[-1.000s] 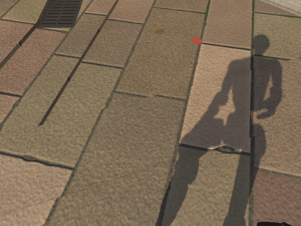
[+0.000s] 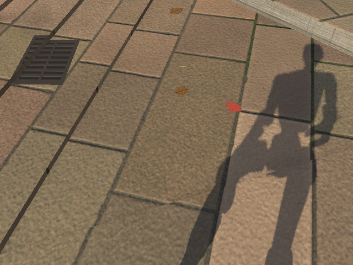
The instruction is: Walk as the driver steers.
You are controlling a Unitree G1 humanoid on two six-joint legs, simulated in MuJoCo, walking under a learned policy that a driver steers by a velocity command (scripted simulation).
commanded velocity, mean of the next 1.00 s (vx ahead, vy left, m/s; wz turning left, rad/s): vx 0.24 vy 0.00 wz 0.00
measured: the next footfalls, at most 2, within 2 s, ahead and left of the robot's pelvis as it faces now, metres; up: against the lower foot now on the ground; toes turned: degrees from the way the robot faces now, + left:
left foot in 0.14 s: +0.28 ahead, +0.16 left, -0.01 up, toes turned +2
right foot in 0.62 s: +0.52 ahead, -0.02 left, -0.03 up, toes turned +0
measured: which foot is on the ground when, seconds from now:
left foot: up 0.00-0.12, down 0.14-0.64, up 0.66-0.84, down 0.86-1.00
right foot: down 0.00-0.20, up 0.22-0.60, down 0.62-1.00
